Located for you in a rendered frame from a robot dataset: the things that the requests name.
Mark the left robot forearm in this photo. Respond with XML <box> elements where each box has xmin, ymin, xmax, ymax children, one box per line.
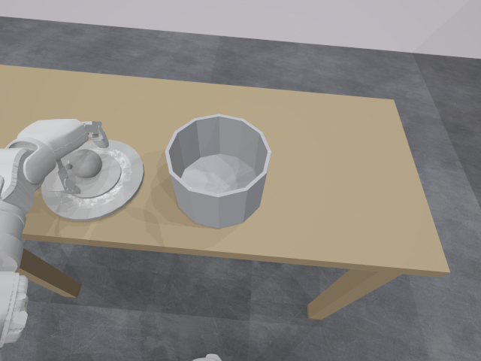
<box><xmin>0</xmin><ymin>137</ymin><xmax>56</xmax><ymax>272</ymax></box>

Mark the pot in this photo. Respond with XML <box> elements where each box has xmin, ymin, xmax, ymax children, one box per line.
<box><xmin>165</xmin><ymin>114</ymin><xmax>271</xmax><ymax>229</ymax></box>

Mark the knob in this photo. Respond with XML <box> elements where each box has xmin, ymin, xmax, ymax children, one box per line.
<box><xmin>69</xmin><ymin>149</ymin><xmax>102</xmax><ymax>178</ymax></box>

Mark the lid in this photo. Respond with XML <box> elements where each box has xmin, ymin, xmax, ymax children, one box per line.
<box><xmin>41</xmin><ymin>140</ymin><xmax>144</xmax><ymax>221</ymax></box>

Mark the table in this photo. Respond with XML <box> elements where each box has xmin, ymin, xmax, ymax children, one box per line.
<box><xmin>0</xmin><ymin>65</ymin><xmax>450</xmax><ymax>320</ymax></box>

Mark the robot left upper arm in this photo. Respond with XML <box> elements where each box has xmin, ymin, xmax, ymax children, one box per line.
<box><xmin>0</xmin><ymin>272</ymin><xmax>29</xmax><ymax>361</ymax></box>

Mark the left robot hand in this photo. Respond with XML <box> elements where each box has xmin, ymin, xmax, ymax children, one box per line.
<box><xmin>17</xmin><ymin>119</ymin><xmax>109</xmax><ymax>194</ymax></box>

